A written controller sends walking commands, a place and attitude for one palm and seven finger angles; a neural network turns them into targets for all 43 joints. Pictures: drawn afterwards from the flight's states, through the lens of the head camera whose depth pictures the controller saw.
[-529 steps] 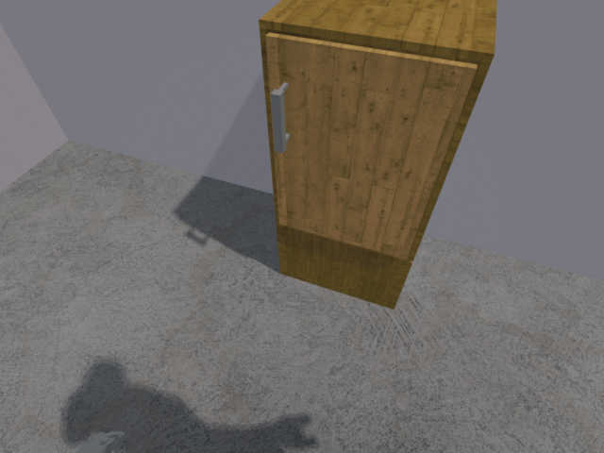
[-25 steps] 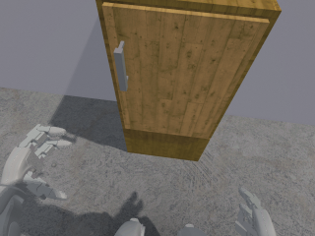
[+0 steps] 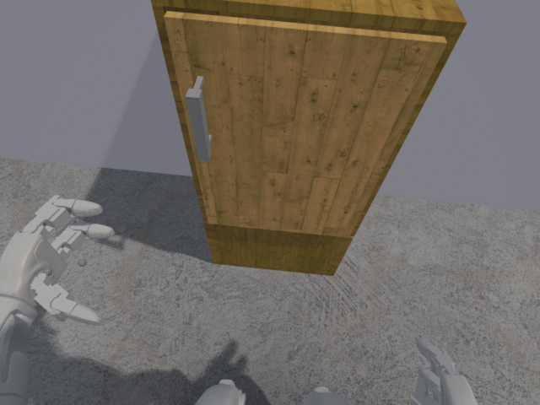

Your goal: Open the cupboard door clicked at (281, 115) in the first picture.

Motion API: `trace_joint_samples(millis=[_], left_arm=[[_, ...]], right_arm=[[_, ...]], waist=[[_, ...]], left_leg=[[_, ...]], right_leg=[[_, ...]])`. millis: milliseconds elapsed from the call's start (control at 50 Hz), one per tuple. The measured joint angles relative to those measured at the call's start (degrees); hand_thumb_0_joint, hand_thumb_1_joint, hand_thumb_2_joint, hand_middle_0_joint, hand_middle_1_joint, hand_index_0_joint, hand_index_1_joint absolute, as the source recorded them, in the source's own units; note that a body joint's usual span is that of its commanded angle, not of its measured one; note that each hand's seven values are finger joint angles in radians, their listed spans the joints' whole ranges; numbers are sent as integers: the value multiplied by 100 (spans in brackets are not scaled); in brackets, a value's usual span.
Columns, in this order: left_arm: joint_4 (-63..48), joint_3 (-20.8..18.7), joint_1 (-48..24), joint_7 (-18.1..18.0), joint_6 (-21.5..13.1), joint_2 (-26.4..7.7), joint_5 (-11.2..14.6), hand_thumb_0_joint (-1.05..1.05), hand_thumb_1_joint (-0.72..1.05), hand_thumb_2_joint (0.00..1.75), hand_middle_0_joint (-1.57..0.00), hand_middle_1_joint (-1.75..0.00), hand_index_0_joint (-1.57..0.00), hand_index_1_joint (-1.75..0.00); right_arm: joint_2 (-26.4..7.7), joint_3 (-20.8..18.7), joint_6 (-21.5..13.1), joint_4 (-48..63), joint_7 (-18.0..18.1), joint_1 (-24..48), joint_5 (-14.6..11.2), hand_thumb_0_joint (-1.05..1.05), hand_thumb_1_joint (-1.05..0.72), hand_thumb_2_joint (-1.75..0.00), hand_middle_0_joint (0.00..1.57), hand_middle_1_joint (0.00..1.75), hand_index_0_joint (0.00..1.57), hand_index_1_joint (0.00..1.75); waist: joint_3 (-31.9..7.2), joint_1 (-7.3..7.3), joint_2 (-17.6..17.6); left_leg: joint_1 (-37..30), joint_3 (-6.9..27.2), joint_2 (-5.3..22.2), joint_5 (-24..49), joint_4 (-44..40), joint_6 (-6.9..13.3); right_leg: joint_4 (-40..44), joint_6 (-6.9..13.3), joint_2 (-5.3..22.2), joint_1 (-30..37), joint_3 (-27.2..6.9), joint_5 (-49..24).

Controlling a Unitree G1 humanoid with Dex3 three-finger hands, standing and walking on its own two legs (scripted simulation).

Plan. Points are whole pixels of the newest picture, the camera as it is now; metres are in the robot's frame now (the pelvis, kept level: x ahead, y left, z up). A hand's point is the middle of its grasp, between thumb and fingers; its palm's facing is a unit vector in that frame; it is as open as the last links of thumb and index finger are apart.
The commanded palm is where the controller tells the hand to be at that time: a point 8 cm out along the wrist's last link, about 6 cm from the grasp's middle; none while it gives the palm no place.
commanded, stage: raise the hand with hooked fingers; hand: left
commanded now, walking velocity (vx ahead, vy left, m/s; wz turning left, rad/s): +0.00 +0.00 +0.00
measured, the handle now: (202, 120) +0.58 +0.16 +0.05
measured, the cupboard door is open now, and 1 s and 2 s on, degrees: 0 0 0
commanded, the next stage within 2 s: move the hooked fingers beside the handle in 0.26 s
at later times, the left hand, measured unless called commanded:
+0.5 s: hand (79, 259) +0.29 +0.27 +0.06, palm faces -0.04 -1.00 -0.04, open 14.0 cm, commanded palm +0.28 +0.32 +0.06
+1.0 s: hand (110, 209) +0.37 +0.26 +0.06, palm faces -0.06 -1.00 -0.01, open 14.0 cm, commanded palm +0.36 +0.31 +0.06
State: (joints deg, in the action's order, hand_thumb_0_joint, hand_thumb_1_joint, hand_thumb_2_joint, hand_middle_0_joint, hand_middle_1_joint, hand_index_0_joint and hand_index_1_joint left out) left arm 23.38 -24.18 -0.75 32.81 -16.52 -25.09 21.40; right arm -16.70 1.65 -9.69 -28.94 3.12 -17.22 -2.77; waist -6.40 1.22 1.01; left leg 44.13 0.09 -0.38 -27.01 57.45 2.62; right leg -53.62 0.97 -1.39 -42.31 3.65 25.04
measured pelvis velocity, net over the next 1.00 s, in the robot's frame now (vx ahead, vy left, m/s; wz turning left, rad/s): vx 0.00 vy -0.01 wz -0.01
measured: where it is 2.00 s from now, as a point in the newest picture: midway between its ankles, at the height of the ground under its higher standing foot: outside the picture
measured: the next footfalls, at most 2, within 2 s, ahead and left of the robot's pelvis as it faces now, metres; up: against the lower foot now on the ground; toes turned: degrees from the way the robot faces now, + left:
none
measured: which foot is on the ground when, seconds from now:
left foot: down 0.00-1.00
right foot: down 0.00-1.00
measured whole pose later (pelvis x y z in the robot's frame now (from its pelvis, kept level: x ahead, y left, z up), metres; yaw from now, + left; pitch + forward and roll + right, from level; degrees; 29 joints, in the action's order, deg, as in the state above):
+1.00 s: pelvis +0.00 -0.01 -0.01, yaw +0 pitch +16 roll -2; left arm 45.7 -25.1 -23.5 32.4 -18.9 -29.1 16.5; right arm -17.0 2.0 -4.6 -32.9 3.7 -18.7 -2.7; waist -6.5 3.3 0.5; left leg 48.6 0.1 0.0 -26.9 59.0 2.2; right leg -55.5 1.4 -1.8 -47.0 3.7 25.0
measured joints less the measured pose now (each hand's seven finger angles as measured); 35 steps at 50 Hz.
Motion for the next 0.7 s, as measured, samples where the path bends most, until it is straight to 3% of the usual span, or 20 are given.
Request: trace_joint_samples(millis=[400,520,700], left_arm=[[95,16,-77,11,-59,10,-20,-1,-50,30,-30,-120,-30,-120],[497,108,-581,-8,-69,-4,-119,-1,-50,30,-30,-120,-30,-120],[1070,-2,-1259,-31,-39,-182,-290,-1,-50,30,-30,-120,-30,-120]], right_arm=[[74,77,13,-23,20,125,-3,1,-90,-90,20,30,20,30],[26,88,21,-107,99,143,-7,1,-90,-90,20,30,20,30],[38,93,203,-175,85,126,5,1,-91,-90,20,30,20,30]], waist=[[-19,-78,59],[10,-99,38],[16,78,-39]], left_leg=[[-23,33,-47,41,-27,3],[68,89,-60,41,54,-17],[155,31,11,37,66,-52]], right_leg=[[8,-7,45,35,32,-8],[-72,16,58,-34,91,14],[-108,53,-9,-170,31,-7]])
